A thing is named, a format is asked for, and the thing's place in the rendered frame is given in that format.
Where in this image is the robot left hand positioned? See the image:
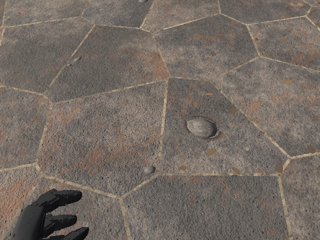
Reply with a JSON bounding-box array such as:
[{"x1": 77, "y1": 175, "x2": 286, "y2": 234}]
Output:
[{"x1": 9, "y1": 188, "x2": 89, "y2": 240}]

